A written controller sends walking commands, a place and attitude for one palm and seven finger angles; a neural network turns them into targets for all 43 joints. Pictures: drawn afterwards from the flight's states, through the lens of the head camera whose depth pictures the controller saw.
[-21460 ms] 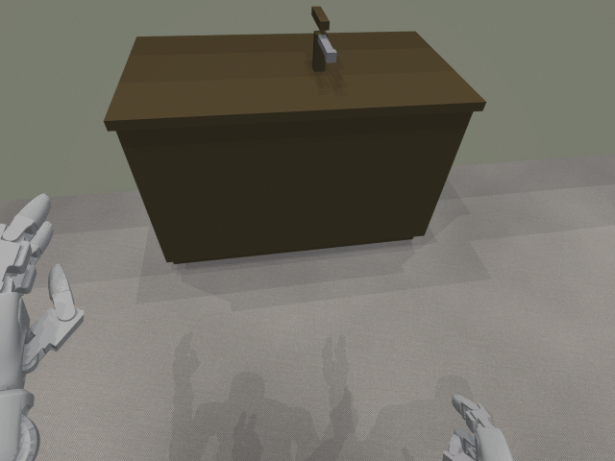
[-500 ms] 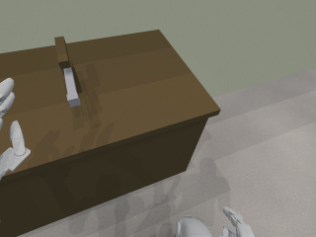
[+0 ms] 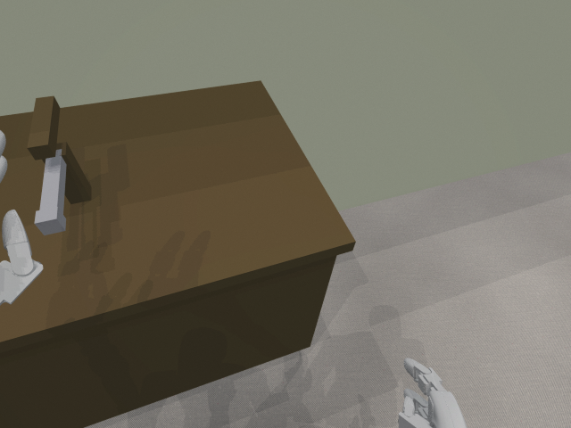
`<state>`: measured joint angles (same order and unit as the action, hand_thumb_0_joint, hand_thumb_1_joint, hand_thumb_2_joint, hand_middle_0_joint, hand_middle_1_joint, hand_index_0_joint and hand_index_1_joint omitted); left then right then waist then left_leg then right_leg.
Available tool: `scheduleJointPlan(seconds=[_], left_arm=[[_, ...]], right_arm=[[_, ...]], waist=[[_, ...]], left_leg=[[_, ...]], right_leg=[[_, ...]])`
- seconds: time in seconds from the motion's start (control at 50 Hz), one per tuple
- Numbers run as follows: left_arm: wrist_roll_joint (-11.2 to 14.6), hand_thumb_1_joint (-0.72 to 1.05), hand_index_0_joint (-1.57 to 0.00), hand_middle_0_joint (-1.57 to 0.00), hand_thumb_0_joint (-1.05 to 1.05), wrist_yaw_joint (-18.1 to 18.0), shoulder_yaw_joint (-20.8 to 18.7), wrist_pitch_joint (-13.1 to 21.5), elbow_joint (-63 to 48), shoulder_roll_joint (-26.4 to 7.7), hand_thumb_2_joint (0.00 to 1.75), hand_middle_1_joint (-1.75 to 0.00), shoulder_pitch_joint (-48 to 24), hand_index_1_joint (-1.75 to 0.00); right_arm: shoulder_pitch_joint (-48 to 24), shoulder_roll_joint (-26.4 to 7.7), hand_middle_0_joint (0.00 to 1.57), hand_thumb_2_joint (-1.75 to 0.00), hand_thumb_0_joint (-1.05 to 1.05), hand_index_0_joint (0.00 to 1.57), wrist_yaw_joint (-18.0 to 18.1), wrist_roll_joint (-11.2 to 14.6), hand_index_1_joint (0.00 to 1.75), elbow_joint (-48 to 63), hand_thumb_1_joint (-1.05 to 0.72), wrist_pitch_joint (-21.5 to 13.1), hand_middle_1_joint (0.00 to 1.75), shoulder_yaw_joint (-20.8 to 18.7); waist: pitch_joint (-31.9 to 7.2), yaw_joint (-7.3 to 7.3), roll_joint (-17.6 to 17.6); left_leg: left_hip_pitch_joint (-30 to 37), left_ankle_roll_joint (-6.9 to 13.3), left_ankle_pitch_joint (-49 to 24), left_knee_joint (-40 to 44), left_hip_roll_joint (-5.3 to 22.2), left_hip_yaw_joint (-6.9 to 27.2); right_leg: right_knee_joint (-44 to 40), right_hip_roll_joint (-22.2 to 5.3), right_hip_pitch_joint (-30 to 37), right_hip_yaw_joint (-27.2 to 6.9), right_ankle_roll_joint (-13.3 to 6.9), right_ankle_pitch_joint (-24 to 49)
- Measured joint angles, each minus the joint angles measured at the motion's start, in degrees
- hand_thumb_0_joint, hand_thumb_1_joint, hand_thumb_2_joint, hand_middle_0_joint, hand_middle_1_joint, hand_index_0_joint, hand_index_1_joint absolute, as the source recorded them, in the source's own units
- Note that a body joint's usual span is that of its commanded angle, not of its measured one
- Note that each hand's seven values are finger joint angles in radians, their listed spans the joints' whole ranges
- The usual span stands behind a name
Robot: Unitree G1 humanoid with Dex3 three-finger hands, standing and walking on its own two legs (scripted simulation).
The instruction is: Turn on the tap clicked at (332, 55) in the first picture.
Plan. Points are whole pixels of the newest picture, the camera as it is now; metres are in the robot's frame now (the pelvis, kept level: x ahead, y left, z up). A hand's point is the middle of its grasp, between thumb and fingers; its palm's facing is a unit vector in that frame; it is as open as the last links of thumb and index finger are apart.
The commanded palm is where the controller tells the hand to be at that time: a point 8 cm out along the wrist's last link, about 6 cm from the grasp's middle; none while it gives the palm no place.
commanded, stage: shuffle to correct the standing spot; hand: left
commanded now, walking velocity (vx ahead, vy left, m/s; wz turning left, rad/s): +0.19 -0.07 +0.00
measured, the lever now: (50, 221) +0.36 +0.37 +0.07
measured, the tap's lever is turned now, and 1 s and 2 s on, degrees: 0 0 0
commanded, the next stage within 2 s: come to a stop and stand still in 0.12 s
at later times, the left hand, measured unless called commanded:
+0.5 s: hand (145, 227) +0.28 +0.18 +0.19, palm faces +0.44 -0.79 -0.43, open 7.4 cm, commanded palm +0.22 +0.22 +0.19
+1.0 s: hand (87, 242) +0.26 +0.23 +0.18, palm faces +0.38 -0.84 -0.39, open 7.4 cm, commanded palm +0.19 +0.27 +0.19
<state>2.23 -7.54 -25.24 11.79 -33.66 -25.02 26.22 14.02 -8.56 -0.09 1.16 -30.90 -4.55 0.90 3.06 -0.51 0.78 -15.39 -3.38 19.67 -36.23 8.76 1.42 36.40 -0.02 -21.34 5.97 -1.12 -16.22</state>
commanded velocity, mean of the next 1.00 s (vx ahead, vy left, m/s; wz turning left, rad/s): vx -0.02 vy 0.06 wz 0.00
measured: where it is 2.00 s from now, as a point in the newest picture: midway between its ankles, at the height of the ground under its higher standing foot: outside the picture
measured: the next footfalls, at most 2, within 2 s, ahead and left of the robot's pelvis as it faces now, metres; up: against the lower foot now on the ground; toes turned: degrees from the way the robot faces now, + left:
right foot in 0.02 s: +0.12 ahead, -0.13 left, +0.00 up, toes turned +9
left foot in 0.24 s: +0.12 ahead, +0.08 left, +0.00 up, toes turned +7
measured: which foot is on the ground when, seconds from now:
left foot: down 0.00-0.02, up 0.04-0.22, down 0.24-0.42, up 0.44-0.72, down 0.74-1.00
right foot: up 0.00-0.00, down 0.02-1.00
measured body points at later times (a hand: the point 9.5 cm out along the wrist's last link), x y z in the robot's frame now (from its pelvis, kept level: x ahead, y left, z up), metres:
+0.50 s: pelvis +0.07 -0.07 +0.01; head +0.09 -0.08 +0.46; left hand +0.25 +0.22 +0.21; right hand +0.25 -0.28 -0.09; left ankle +0.06 +0.07 -0.71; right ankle +0.08 -0.14 -0.73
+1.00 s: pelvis +0.04 -0.01 +0.01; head +0.05 +0.00 +0.46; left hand +0.23 +0.28 +0.20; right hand +0.23 -0.24 -0.06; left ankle +0.08 +0.08 -0.73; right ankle +0.08 -0.14 -0.73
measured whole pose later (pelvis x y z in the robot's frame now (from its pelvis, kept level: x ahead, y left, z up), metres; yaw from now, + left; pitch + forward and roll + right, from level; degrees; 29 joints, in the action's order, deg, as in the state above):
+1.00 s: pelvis +0.04 -0.01 +0.01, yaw +1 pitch -2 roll +1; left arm 2.6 -6.3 -20.3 13.5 -25.1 -22.0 23.1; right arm 11.4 -11.5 -0.5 1.4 -31.7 -8.7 -0.3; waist 4.0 -0.3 -1.6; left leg -14.4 2.1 12.1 -28.8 -0.2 -5.7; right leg 30.5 -2.2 -15.5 -0.2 1.3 -12.6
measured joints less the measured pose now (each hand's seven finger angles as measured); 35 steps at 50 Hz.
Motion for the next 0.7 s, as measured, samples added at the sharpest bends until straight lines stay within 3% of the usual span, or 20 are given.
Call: scheduleJointPlan(seconds=[0.02, 0.04, 0.08, 0.12, 0.16, 0.24, 0.28, 0.32, 0.38, 0.44, 0.54, 0.64, 0.7], left_arm=[[-0.1, 0.89, -0.21, -0.21, 0.01, -0.1, -0.1, -0.3, 0.3, -0.7, 0.9, -0.3, 0.0, -0.3], [-0.3, 0.89, -0.21, -0.21, 0.01, -0.2, 0.5, -0.5, 1.2, -0.3, 0.9, -0.3, -1.1, -0.3], [-0.3, 0.89, -0.21, -0.21, 0.01, -0.1, 3.0, -1.3, 3.4, 2.2, 0.9, -0.3, -3.4, -0.3], [0.0, 0.89, -0.21, -0.21, 0.01, -0.2, 4.8, -2.3, 3.8, 4.4, 0.9, -0.3, -3.4, -0.3], [0.1, 0.89, -0.21, -0.21, 0.01, -0.5, 5.3, -2.8, 2.6, 5.1, 0.9, -0.3, -1.7, -0.3], [0.8, 0.89, -0.21, -0.21, 0.01, -1.1, 4.5, -2.1, -1.4, 3.0, 0.9, -0.3, 0.7, -0.3], [1.1, 0.89, -0.21, -0.21, 0.01, -1.4, 3.0, -1.1, -1.7, 1.4, 0.9, -0.3, 0.0, -0.3], [0.8, 0.89, -0.21, -0.21, 0.01, -1.3, 2.0, -0.6, 0.1, 0.7, 0.9, -0.3, -1.5, -0.3], [0.4, 0.89, -0.21, -0.21, 0.01, -1.3, 1.7, -1.1, 1.9, 0.8, 0.9, -0.3, -2.3, -0.3], [0.4, 0.89, -0.21, -0.21, 0.01, -1.2, 2.4, -1.2, 3.2, 2.3, 0.9, -0.3, -1.0, -0.3], [0.9, 0.89, -0.21, -0.21, 0.01, -1.2, 4.9, -1.7, 5.3, 4.5, 0.9, -0.3, 2.1, -0.3], [0.7, 0.89, -0.21, -0.21, 0.01, -1.5, 5.2, -2.3, 4.8, 3.7, 0.9, -0.3, 2.6, -0.3], [0.9, 0.89, -0.21, -0.21, 0.01, -1.9, 4.9, -2.7, 2.6, 3.4, 0.9, -0.3, 3.1, -0.3]], right_arm=[[0.2, -0.1, 0.21, -0.9, 0.01, 0.2, 0.1, 0.1, 0.3, 0.4, -0.91, -0.1, 0.3, 0.1], [-0.5, -0.7, 0.21, -0.9, 0.01, 0.2, 0.2, 0.2, 0.3, -0.3, -0.91, 0.0, 0.3, -0.1], [-2.4, -2.1, 0.21, -0.9, 0.01, 0.2, 0.3, 0.4, 0.3, -2.9, -0.91, 0.6, 0.3, -0.5], [-3.8, -2.8, 0.21, -0.9, 0.01, 0.2, 0.4, 0.6, 0.3, -4.6, -0.91, 1.6, 0.29, -0.5], [-4.4, -2.7, 0.21, -0.9, 0.01, 0.2, 0.8, 0.5, 0.3, -4.9, -0.91, 2.5, 0.29, -0.1], [-3.3, -2.8, 0.21, -0.9, 0.02, 0.2, 2.0, -0.3, 0.3, -3.3, -0.91, 1.8, 0.29, -0.3], [-3.3, -2.1, 0.2, -0.9, 0.02, 0.2, 2.7, -0.4, 0.3, -3.2, -0.91, 1.2, 0.29, -0.8], [-3.2, -1.5, 0.2, -0.9, 0.01, 0.2, 2.8, -0.6, 0.3, -3.5, -0.91, 0.4, 0.29, -0.9], [-2.3, -1.4, 0.2, -0.9, 0.01, 0.2, 2.2, -0.1, 0.3, -3.2, -0.91, -0.5, 0.29, -0.5], [-2.7, -1.9, 0.2, -0.9, 0.01, 0.2, 1.4, 0.3, 0.3, -3.7, -0.91, -0.7, 0.29, -0.2], [-3.7, -2.3, 0.2, -0.9, 0.01, 0.2, 1.7, 0.4, 0.3, -3.9, -0.91, 0.2, 0.29, 0.1], [-5.3, -3.3, 0.2, -0.9, 0.01, 0.2, 2.7, 0.0, 0.3, -2.2, -0.91, 1.0, 0.29, -0.4], [-5.9, -4.0, 0.2, -0.9, 0.01, 0.2, 3.0, -0.1, 0.3, -1.6, -0.91, 1.3, 0.29, -1.3]], waist=[[-0.1, -0.12, -0.1], [0.6, -0.33, 0.7], [2.1, -0.53, 2.0], [2.7, -0.65, 1.2], [3.0, -0.43, -0.6], [2.8, 0.05, -2.7], [3.3, -0.51, -4.5], [2.9, -0.09, -4.6], [1.8, 0.51, -3.0], [1.3, 1.14, 0.3], [1.2, 0.71, -0.5], [3.6, 0.37, -1.8], [4.4, 0.07, -2.1]], left_leg=[[-1.5, 0.8, 1.7, -3.7, 0.1, -0.1], [-3.8, 1.7, 4.1, -9.9, 0.2, 0.6], [-7.7, 2.6, 7.9, -21.3, -1.4, 1.5], [-10.2, 2.8, 7.9, -25.7, -3.1, -0.4], [-10.4, 3.2, 6.6, -21.5, -3.9, -3.0], [-4.2, 4.1, -1.7, -1.8, -5.4, -5.8], [-3.1, 4.0, -4.0, -1.5, -6.1, -6.5], [-2.3, 3.5, -3.5, -0.7, -6.5, -6.1], [-1.6, 2.4, -3.6, 0.9, -6.6, -4.7], [-1.8, 1.9, -2.9, -0.6, -5.3, -2.6], [-3.4, 2.3, 2.9, -6.7, -8.1, -2.4], [-2.7, 2.8, 0.6, -0.8, -8.5, -3.3], [-0.8, 3.0, -5.1, 4.9, -8.4, -3.6]], right_leg=[[-3.9, -0.3, 1.9, -0.2, -0.4, 2.9], [-2.6, 0.0, 1.5, 0.4, -0.5, 4.9], [0.6, 0.3, 1.6, 1.4, -1.0, 2.4], [0.4, 0.2, 2.5, 1.2, -1.5, 0.8], [-0.6, -0.1, 3.1, 0.9, -1.8, 0.8], [1.2, -0.1, 3.3, 1.1, -1.9, -1.2], [5.2, -0.4, 2.7, -0.6, -1.5, -5.4], [9.2, 0.2, 1.8, -2.4, -0.7, -8.7], [1.5, -0.1, 4.3, -2.9, 0.2, -4.2], [-2.4, 1.6, 6.5, -1.3, -1.9, -0.8], [-6.6, 0.5, 7.8, -2.8, -2.7, 0.6], [-7.9, -0.8, 7.8, -3.0, -2.3, 1.7], [-6.8, -1.1, 7.1, -3.0, -1.8, 1.3]])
